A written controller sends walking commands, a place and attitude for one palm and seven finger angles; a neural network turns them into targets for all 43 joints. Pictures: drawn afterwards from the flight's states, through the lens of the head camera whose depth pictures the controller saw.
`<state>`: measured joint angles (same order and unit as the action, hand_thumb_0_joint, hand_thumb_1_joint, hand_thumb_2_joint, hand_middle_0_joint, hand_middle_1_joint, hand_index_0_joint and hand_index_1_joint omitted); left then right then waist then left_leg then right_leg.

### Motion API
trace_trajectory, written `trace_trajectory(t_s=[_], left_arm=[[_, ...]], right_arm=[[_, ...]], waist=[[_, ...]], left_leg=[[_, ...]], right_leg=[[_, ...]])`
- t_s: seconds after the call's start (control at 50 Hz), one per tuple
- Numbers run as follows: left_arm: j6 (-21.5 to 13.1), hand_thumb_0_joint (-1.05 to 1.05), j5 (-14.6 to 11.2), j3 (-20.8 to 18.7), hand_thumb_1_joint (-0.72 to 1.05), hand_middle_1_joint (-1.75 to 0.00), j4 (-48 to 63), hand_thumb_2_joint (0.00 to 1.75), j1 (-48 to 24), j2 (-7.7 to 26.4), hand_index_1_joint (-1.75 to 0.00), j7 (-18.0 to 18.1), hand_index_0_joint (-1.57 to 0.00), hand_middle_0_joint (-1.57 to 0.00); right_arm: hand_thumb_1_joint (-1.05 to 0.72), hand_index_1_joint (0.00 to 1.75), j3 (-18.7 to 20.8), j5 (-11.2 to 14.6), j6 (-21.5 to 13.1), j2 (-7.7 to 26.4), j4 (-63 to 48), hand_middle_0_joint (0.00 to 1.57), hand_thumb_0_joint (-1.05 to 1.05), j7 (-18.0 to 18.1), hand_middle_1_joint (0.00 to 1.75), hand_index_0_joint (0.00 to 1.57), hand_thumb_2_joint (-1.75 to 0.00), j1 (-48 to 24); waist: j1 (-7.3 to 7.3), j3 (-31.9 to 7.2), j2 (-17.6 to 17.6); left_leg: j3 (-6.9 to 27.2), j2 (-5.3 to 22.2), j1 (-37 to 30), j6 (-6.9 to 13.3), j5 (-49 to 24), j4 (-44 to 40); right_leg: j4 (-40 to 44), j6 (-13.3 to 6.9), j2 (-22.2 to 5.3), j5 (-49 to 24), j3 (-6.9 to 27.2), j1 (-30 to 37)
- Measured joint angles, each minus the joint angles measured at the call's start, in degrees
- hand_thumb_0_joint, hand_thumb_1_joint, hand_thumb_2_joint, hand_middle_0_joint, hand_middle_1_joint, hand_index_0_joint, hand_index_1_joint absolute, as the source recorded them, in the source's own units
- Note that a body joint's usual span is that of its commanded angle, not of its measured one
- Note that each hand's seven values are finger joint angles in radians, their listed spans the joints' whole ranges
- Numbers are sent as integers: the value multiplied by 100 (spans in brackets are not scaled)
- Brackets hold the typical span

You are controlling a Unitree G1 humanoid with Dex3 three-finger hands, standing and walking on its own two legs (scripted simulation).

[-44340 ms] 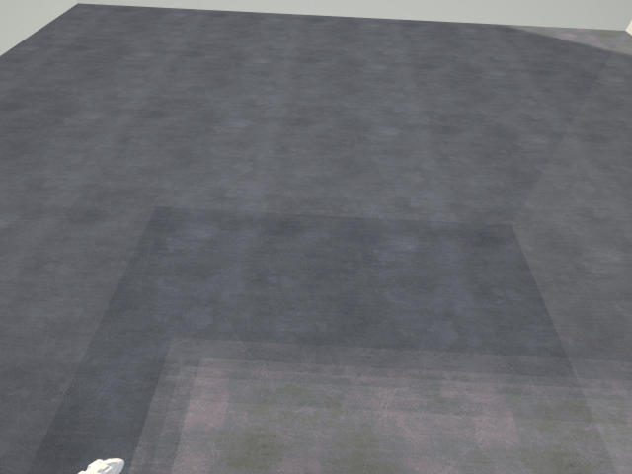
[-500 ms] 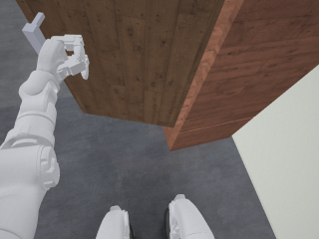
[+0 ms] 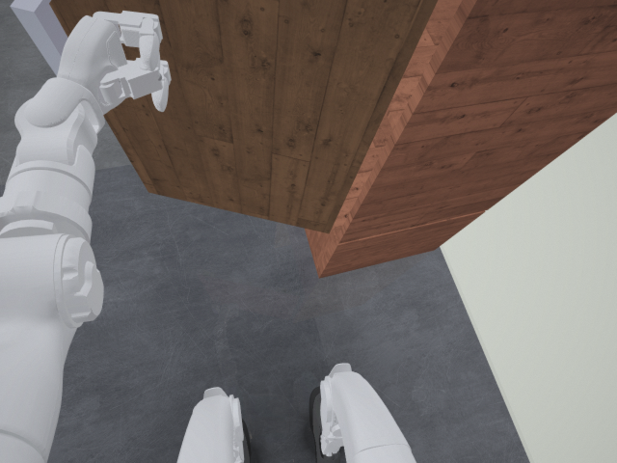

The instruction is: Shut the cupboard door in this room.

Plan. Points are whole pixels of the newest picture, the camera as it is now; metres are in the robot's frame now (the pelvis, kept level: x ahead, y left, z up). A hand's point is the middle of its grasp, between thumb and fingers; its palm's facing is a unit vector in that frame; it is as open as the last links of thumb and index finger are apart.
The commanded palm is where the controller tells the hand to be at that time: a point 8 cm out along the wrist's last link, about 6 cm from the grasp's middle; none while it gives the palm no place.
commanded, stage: push the door shut along its arc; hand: left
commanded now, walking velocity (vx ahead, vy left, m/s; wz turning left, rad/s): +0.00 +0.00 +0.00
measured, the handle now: (70, 44) +0.60 +0.21 +0.09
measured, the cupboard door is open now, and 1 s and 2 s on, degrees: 63 51 51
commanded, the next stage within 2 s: pull the fist back off the door in 0.20 s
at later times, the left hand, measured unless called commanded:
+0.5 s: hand (186, 43) +0.61 +0.08 +0.08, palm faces +0.08 -1.00 +0.02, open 3.2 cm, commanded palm +0.57 +0.10 +0.09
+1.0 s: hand (195, 107) +0.51 +0.08 +0.08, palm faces +0.05 -1.00 -0.01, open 3.1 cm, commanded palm +0.48 +0.12 +0.09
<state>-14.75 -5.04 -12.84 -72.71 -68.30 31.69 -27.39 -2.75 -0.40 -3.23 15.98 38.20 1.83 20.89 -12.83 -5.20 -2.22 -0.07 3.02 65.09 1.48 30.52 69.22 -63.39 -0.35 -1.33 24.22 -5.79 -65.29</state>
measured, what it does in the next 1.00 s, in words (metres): stands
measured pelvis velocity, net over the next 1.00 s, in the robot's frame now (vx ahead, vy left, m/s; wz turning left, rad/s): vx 0.02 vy -0.02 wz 0.01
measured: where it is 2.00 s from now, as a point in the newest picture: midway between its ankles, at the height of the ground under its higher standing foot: (283, 461)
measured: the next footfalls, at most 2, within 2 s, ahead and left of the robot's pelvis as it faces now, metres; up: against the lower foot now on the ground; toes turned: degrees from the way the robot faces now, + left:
none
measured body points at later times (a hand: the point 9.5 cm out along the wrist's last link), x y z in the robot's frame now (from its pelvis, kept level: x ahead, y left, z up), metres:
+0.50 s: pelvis +0.01 +0.00 -0.01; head +0.19 +0.01 +0.40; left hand +0.60 +0.14 +0.08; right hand -0.04 -0.24 -0.11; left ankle +0.01 +0.10 -0.64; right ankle +0.05 -0.13 -0.64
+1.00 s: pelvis +0.02 -0.02 +0.03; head +0.15 -0.01 +0.46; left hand +0.50 +0.13 +0.09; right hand +0.04 -0.29 -0.09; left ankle +0.01 +0.10 -0.64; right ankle +0.05 -0.13 -0.64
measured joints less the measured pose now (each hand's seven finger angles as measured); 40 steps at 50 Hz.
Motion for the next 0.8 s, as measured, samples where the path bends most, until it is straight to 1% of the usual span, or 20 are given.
trace_trajectory(t_s=[0.14, 0.32, 0.34, 0.36, 0.38, 0.42, 0.44, 0.46, 0.48, 0.5, 0.52, 0.54, 0.58, 0.66, 0.72, 0.76, 0.8], left_arm=[[122, 3, 102, 90, 96, -150, -172, 98, -455, 130, -150, 12, -130, -130], [304, 3, 266, 163, 100, -150, -326, 100, -962, 283, -150, 58, -130, -130], [349, 3, 250, -5, 99, -150, -328, 99, -986, 211, -150, 203, -130, -130], [375, 3, 221, -194, 97, -150, -325, 99, -988, 98, -150, 506, -130, -130], [385, 3, 191, -376, 95, -150, -307, 97, -976, -30, -150, 902, -130, -130], [342, 3, 198, -647, 92, -150, -151, 95, -865, -314, -150, 1842, -130, -130], [267, 3, 276, -724, 91, -150, -15, 95, -758, -468, -150, 2321, -130, -130], [152, 3, 411, -747, 90, -150, 121, 94, -630, -611, -150, 2763, -130, -130], [18, 3, 570, -728, 90, -150, 230, 93, -498, -731, -150, 3121, -130, -130], [-113, 2, 724, -698, 90, -150, 309, 93, -368, -830, -150, 3376, -129, -130], [-224, 2, 847, -655, 90, -150, 361, 92, -240, -911, -150, 3534, -129, -130], [-305, 2, 927, -601, 90, -150, 396, 92, -119, -982, -150, 3611, -129, -130], [-402, 2, 984, -582, 90, -150, 410, 91, 99, -1114, -150, 3599, -129, -130], [-516, 2, 852, -762, 89, -150, 300, 90, 461, -1290, -150, 3490, -130, -130], [-729, 2, 796, -869, 89, -150, 276, 90, 720, -1337, -150, 3499, -130, -130], [-905, 2, 768, -828, 89, -150, 363, 90, 923, -1366, -150, 3488, -130, -130], [-1059, 2, 710, -708, 89, -150, 470, 90, 1141, -1419, -150, 3429, -130, -130]], right_arm=[[-91, 30, 0, -64, -121, 10, 58, 21, 0, 12, 30, 21, -89, -23], [-91, 30, -32, -121, -159, -51, 144, 21, 0, -10, 30, 21, -89, 62], [-91, 30, -25, -146, -149, -56, 117, 21, 0, -24, 30, 21, -89, 115], [-91, 30, -22, -178, -140, -56, 74, 21, 0, -64, 30, 21, -89, 181], [-91, 30, -21, -220, -130, -64, 35, 20, 0, -127, 30, 21, -89, 242], [-91, 30, -8, -329, -95, -113, -50, 20, 0, -292, 30, 20, -89, 358], [-91, 30, 10, -396, -79, -146, -92, 20, 0, -384, 30, 20, -89, 416], [-91, 30, 27, -459, -62, -180, -123, 20, 0, -480, 30, 20, -89, 468], [-91, 30, 40, -511, -37, -217, -140, 20, 0, -570, 30, 20, -89, 506], [-91, 30, 50, -543, -1, -257, -144, 20, 0, -649, 30, 20, -89, 531], [-91, 30, 57, -556, 46, -295, -138, 20, 0, -711, 30, 21, -89, 544], [-91, 30, 65, -554, 100, -332, -126, 20, 0, -754, 30, 21, -89, 551], [-91, 30, 69, -521, 209, -383, -104, 20, 0, -784, 30, 21, -89, 556], [-91, 30, 74, -442, 338, -393, -129, 21, 0, -733, 30, 21, -89, 567], [-91, 30, 102, -408, 341, -350, -190, 21, 0, -687, 30, 21, -89, 576], [-91, 30, 154, -390, 340, -320, -213, 21, 0, -677, 30, 21, -89, 572], [-91, 30, 212, -358, 356, -282, -215, 20, 0, -669, 30, 21, -89, 559]], waist=[[-144, -8, -9], [-304, 12, -35], [-294, -7, -60], [-276, -32, -92], [-263, -49, -111], [-238, -78, -119], [-220, -97, -129], [-202, -114, -141], [-189, -127, -146], [-179, -135, -144], [-171, -137, -142], [-164, -133, -141], [-149, -132, -148], [-125, -149, -162], [-83, -164, -151], [-19, -180, -124], [75, -197, -95]], left_leg=[[32, 10, 282, 6, 40, 179], [35, 29, 572, 16, 98, 351], [42, 34, 610, 13, 103, 361], [48, 36, 647, 9, 105, 364], [48, 35, 663, 5, 104, 356], [27, 32, 651, -3, 92, 306], [16, 34, 634, -8, 84, 270], [5, 36, 608, -14, 76, 230], [-11, 38, 566, -20, 70, 188], [-29, 40, 509, -26, 66, 142], [-46, 44, 436, -31, 61, 89], [-61, 46, 349, -36, 53, 28], [-90, 53, 146, -47, 30, -119], [-165, 71, -325, -65, -29, -456], [-219, 78, -637, -80, -68, -670], [-248, 76, -806, -93, -89, -780], [-259, 66, -954, -107, -107, -871]], right_leg=[[-138, -1, 5, 20, -24, -259], [-287, 2, 20, 54, -18, -547], [-288, 4, 25, 55, -24, -580], [-282, 8, 27, 54, -29, -610], [-274, 13, 26, 52, -28, -627], [-244, 21, 26, 47, -7, -632], [-217, 22, 29, 41, 3, -624], [-188, 22, 33, 35, 14, -607], [-161, 20, 36, 33, 28, -578], [-133, 16, 41, 32, 45, -537], [-98, 12, 47, 31, 61, -480], [-54, 7, 52, 28, 75, -407], [63, -2, 67, 14, 100, -229], [332, -16, 103, -31, 166, 180], [488, -27, 121, -53, 214, 446], [554, -38, 125, -56, 241, 586], [607, -49, 121, -53, 252, 715]])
